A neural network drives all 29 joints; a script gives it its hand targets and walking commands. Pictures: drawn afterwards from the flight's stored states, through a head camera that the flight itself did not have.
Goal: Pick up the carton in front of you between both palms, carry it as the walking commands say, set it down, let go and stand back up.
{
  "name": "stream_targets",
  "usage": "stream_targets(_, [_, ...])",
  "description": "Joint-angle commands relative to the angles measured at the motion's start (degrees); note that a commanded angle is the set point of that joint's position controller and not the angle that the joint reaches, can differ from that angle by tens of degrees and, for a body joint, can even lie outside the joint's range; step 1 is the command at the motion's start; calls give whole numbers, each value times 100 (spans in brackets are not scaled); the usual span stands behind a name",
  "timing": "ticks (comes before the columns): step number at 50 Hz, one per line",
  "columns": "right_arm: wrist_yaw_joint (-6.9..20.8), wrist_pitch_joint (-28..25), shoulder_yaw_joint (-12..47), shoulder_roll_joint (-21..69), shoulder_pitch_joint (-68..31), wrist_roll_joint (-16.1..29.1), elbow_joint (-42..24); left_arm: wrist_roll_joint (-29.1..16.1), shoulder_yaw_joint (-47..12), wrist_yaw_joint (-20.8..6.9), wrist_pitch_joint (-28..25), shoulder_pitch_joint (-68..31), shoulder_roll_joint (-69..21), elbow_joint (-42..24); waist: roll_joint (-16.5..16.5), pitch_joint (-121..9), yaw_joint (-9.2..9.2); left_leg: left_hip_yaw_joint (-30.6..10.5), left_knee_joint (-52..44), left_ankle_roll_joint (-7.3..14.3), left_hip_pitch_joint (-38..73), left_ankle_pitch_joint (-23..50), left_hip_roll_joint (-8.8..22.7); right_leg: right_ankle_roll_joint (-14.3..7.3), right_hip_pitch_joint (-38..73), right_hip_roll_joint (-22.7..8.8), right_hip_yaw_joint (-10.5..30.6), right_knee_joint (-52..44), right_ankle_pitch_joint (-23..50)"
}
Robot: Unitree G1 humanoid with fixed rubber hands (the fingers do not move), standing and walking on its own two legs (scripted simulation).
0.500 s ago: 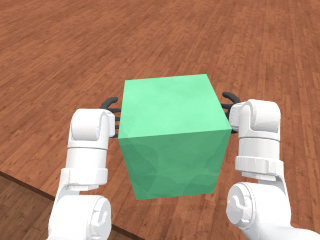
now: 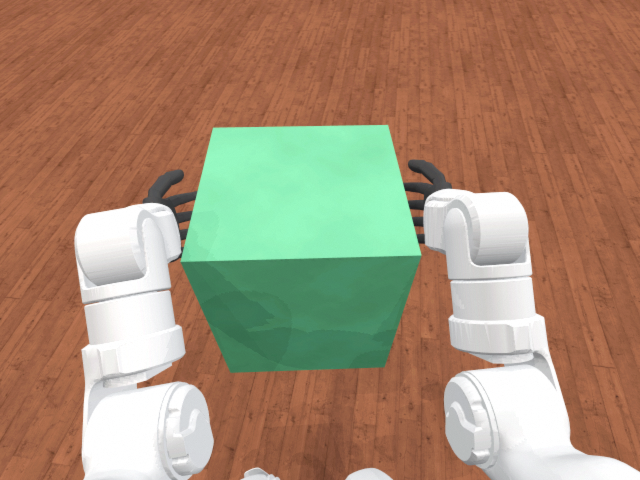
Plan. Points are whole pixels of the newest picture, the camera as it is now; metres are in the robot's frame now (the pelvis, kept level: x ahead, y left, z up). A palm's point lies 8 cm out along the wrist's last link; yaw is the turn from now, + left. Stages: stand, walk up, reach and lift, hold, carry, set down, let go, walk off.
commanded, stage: carry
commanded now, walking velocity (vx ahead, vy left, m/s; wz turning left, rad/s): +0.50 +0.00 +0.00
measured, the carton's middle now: (304, 255) +0.39 -0.06 +0.07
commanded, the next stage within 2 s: none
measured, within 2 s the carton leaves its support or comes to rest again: neither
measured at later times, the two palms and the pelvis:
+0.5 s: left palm (160, 72) +0.63 +0.09 +0.22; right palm (367, 30) +0.66 -0.21 +0.22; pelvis +0.29 -0.08 +0.07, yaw +2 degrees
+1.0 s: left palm (171, 39) +0.89 +0.10 +0.16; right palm (327, 14) +0.88 -0.20 +0.16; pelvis +0.58 -0.05 +0.08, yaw +0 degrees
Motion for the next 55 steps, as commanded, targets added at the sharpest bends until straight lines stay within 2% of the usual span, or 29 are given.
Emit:
stream_targets(1, [1711, -227, 3373, 7116, -5436, 3266, -1105, -1726, -3041, -924, -36, -4385, -4842, -335, -267, -3232, 312, -3923, -2215, 1072, 3717, 1407, 1846, -211, -1640, -153, 230, -384, -1748])
stream_targets(3, [1704, -165, 3150, 6912, -5374, 3160, -936, -1604, -2989, -871, 6, -4175, -4680, -98, -524, -3295, 310, -3693, -2220, 1012, 4011, 2227, 2011, -230, -1819, -364, 108, -1392, -1554])
stream_targets(5, [1728, -62, 2919, 6766, -5114, 2995, -538, -1515, -2963, -839, 75, -3903, -4633, 249, -113, -3259, 389, -3200, -2324, 903, 4127, 2319, 2011, -177, -1933, -521, -23, -2494, -1170])
stream_targets(7, [1787, 20, 2658, 6693, -4842, 2790, -48, -1474, -2941, -822, 142, -3871, -4697, 504, 357, -3080, 456, -2369, -2599, 717, 3612, 2292, 1812, -96, -1243, -558, -379, -4002, -471])
stream_targets(10, [1879, 102, 2177, 6526, -4484, 2478, 686, -1696, -2986, -850, 225, -4159, -5017, 897, 881, -2618, 557, -1334, -2806, 239, 2755, 2129, 1366, 65, 111, -200, -1121, -5820, 341])
stream_targets(12, [1894, 122, 1896, 6338, -4276, 2262, 942, -1878, -2982, -896, 251, -4280, -5258, 1155, 962, -2391, 617, -1190, -2699, 87, 2753, 2292, 1430, 103, 545, -92, -1379, -6522, 719])
stream_targets(14, [1874, 125, 1704, 6145, -4181, 2050, 1102, -2122, -2964, -948, 236, -4319, -5513, 1410, 836, -2525, 870, -757, -1838, -260, 2647, 2856, 1193, 74, 1624, 50, -1599, -7239, 854])
stream_targets(15, [1856, 120, 1592, 6052, -4055, 1946, 1225, -2217, -2941, -979, 216, -4372, -5613, 1522, 621, -2825, 1009, -569, -1083, -457, 2281, 2559, 1070, -14, 2522, -251, -1239, -7167, 626])
stream_targets(16, [1837, 117, 1486, 5922, -3953, 1851, 1301, -2272, -2826, -1012, 197, -4284, -5583, 1635, -219, -2983, 1175, -407, 281, -677, 1477, 971, 802, -199, 3141, -1445, 534, -7307, 574])
stream_targets(17, [1799, 114, 1388, 6000, -4175, 1797, 1379, -2290, -2874, -1008, 140, -4538, -5535, 1621, -1800, -2966, 1217, -658, 1548, -847, -425, -1051, 98, -955, 4142, -2404, 2752, -7878, 445])
stream_targets(18, [1761, 100, 1400, 6033, -4305, 1760, 1251, -2431, -2840, -1027, 100, -4611, -5731, 1480, -1477, -2848, 1271, -1193, 2288, -676, -1028, -1300, 308, -1152, 4027, -2432, 3064, -7927, 88])
stream_targets(20, [1694, 45, 1460, 6230, -4270, 1779, 1120, -2754, -3030, -1096, 7, -5005, -6145, 939, -400, -2682, 1200, -1390, 2462, -551, -1097, -794, 627, -978, 3372, -2179, 2216, -7866, 188])
stream_targets(21, [1665, 8, 1471, 6315, -4170, 1764, 1062, -2893, -3148, -1125, -45, -5188, -6341, 727, -299, -2664, 1128, -1454, 2142, -555, -919, -490, 777, -815, 3061, -2105, 1827, -8024, -21])
stream_targets(23, [1609, -91, 1623, 6513, -4047, 1770, 810, -3015, -3310, -1169, -163, -5208, -6652, 451, -602, -2744, 1032, -1297, 1615, -653, -623, -17, 854, -596, 2862, -1933, 1276, -8348, -274])
stream_targets(25, [1561, -203, 1867, 6702, -3978, 1801, 501, -3037, -3460, -1189, -270, -5033, -6843, 286, -826, -2778, 981, -1159, 938, -773, -513, 258, 921, -569, 2913, -1855, 800, -8599, -31])
stream_targets(28, [1522, -350, 2308, 6939, -3803, 1908, 108, -2943, -3694, -1164, -414, -4516, -6902, 98, -808, -2780, 1116, -853, -611, -890, -165, 591, 898, -501, 3322, -1683, 96, -8656, 985])
stream_targets(31, [1528, -486, 2725, 7040, -3471, 2021, -142, -2786, -3930, -1101, -535, -4025, -6771, -138, -881, -2862, 1159, -457, -1662, -796, 232, 986, 637, -322, 3848, -1544, -425, -8394, 2378])
stream_targets(35, [1631, -576, 3119, 7049, -2987, 2093, -396, -2489, -4179, -1051, -635, -3133, -6525, -313, -1103, -2893, 1236, -143, -2844, -701, 766, 1465, 417, -171, 4508, -1352, -892, -7709, 3585])
stream_targets(37, [1714, -605, 3199, 7030, -2566, 2042, -438, -2390, -4309, -1069, -649, -2706, -6465, -403, -864, -3262, 1070, 5, -3337, -547, 2791, 1824, 445, 139, 3597, -1161, -1313, -6624, 3787])
stream_targets(38, [1757, -618, 3184, 6985, -2246, 1974, -430, -2377, -4387, -1099, -636, -2546, -6409, -443, -498, -3588, 941, -867, -3001, -323, 4227, 1693, 1215, 318, 2398, -1152, -1277, -5801, 2466])
stream_targets(39, [1772, -638, 3101, 6738, -2040, 1787, -477, -2456, -4489, -1152, -593, -2466, -6563, -444, 678, -4070, 900, -2726, -2671, 343, 5718, 2218, 2431, 502, 714, -705, -1215, -4520, 931])
stream_targets(40, [1782, -675, 3140, 6756, -1748, 1651, -459, -2434, -4551, -1213, -581, -2362, -6700, -511, 1750, -3822, 833, -3676, -2947, 856, 6454, 2847, 2752, 569, -1027, -115, -1005, -3749, -1478])
stream_targets(41, [1812, -695, 3179, 6848, -1562, 1642, -735, -2484, -4695, -1250, -605, -2293, -6826, -663, 1323, -3588, 833, -3443, -2948, 845, 6386, 3204, 2838, 478, -1532, -300, -693, -3216, -1763])
stream_targets(42, [1831, -727, 3271, 6959, -1477, 1656, -1034, -2511, -4798, -1275, -650, -2164, -6917, -835, 702, -3418, 827, -3072, -2959, 638, 6121, 3246, 2710, 425, -1608, -518, -583, -3270, -1680])
stream_targets(43, [1837, -776, 3392, 6999, -1453, 1674, -1423, -2536, -4897, -1286, -701, -1986, -7004, -1028, 328, -3193, 827, -2666, -3136, 371, 5643, 3026, 2578, 423, -1453, -713, -557, -3751, -1365])
stream_targets(45, [1844, -836, 3666, 6961, -1214, 1694, -2082, -2521, -5132, -1249, -798, -1518, -7054, -1436, 491, -2973, 844, -2003, -3477, 120, 5040, 2630, 2330, 495, -898, -730, -701, -4781, -1058])
stream_targets(49, [1958, -874, 4122, 6597, -27, 1616, -2800, -2260, -5560, -1146, -926, -321, -6675, -2184, 892, -2790, 856, -1066, -3529, 7, 4665, 2856, 1870, 579, -315, -496, -1210, -6064, -167])
stream_targets(52, [2091, -829, 4257, 6412, 897, 1631, -2749, -2134, -5696, -1155, -860, 394, -6204, -2497, 901, -2395, 836, -709, -3515, -122, 4275, 2972, 1744, 519, 121, -371, -1484, -6794, 601])
stream_targets(55, [2135, -721, 4219, 6137, 1497, 1552, -2644, -2120, -5600, -1296, -717, 1161, -6103, -2357, 804, -2098, 906, -435, -3072, -341, 3670, 2499, 1660, 419, 1128, -315, -1750, -7474, 1106])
